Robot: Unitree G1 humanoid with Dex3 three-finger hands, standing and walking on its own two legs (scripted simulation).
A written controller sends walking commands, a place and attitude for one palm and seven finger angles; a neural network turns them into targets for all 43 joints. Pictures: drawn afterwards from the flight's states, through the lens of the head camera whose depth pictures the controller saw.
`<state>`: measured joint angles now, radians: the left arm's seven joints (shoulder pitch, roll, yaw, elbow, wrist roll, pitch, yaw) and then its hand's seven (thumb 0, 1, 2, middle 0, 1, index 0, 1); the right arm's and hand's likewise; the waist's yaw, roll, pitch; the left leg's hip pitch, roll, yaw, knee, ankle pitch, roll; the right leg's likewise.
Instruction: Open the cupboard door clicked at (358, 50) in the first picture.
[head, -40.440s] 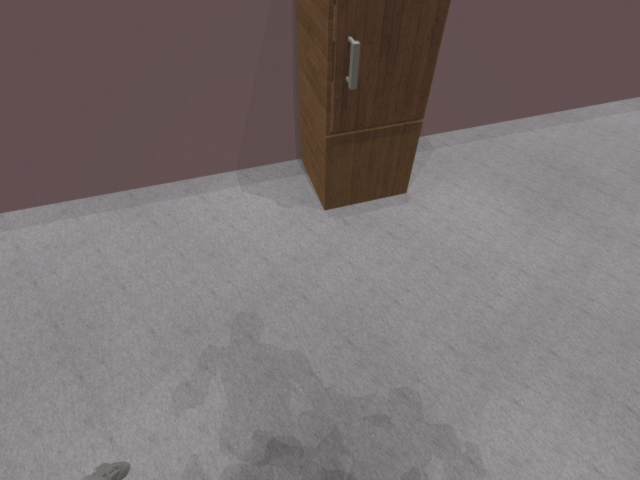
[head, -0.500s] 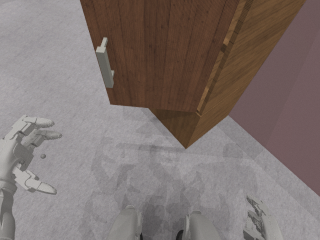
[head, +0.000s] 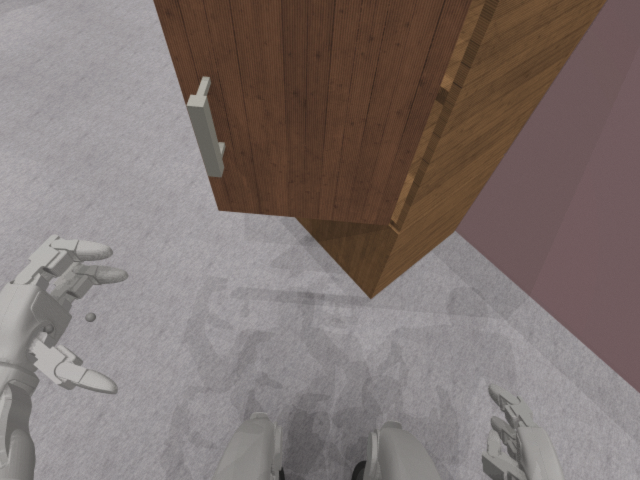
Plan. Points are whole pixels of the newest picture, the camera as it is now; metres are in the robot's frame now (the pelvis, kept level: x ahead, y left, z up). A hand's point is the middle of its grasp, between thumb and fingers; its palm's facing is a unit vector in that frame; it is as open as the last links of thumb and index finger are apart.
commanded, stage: move the hooked fingers beside the handle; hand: left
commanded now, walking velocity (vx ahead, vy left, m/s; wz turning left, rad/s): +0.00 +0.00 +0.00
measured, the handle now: (210, 129) +0.59 +0.21 +0.02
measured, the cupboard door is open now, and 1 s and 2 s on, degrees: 46 46 46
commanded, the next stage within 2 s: none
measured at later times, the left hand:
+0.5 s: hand (117, 251) +0.36 +0.27 +0.04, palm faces -0.04 -1.00 -0.04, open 14.0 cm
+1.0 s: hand (143, 200) +0.44 +0.26 +0.04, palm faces -0.03 -1.00 -0.04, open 14.0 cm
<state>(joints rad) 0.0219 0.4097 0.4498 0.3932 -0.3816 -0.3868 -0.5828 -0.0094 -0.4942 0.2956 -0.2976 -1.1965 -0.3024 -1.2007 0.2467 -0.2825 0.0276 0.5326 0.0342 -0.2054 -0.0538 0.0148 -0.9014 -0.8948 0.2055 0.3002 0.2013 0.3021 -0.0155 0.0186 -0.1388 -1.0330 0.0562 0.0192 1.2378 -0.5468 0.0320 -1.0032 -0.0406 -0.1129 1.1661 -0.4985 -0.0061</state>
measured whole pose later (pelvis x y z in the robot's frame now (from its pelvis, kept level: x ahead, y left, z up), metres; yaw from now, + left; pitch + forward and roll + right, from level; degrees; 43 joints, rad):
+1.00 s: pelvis +0.00 +0.00 -0.01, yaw -2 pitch +24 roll -3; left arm -0.64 0.58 0.51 1.02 -0.20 -0.44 -0.53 -0.01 -0.49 0.30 -0.30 -1.20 -0.30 -1.20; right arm 0.30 -0.30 0.04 0.61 0.02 -0.04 -0.04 0.01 -0.90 -0.89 0.21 0.30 0.20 0.30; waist -0.10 0.02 -0.13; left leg -1.15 0.07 0.03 1.28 -0.55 0.03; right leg -1.13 -0.02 -0.10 1.20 -0.49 -0.01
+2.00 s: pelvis +0.00 +0.02 -0.03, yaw -4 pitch +32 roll -8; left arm -1.00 0.83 0.58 1.17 -0.06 -0.33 -0.51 -0.01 -0.49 0.30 -0.30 -1.20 -0.30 -1.20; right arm 0.35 -0.28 0.09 0.59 -0.02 0.08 -0.01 0.01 -0.90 -0.89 0.21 0.30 0.20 0.30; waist -0.22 0.03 -0.10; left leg -1.36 0.09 0.00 1.36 -0.57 0.06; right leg -1.30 0.00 -0.12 1.22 -0.48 0.01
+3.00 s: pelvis +0.00 +0.01 -0.03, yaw -4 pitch +31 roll -7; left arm -0.98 0.74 0.52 1.18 -0.08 -0.36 -0.43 -0.01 -0.49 0.30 -0.30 -1.20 -0.28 -1.20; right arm 0.34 -0.28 0.09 0.61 -0.02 0.08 0.00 0.00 -0.90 -0.89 0.21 0.30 0.20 0.30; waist -0.21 0.03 -0.11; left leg -1.32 0.09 -0.01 1.34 -0.57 0.04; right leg -1.27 0.00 -0.12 1.21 -0.48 0.00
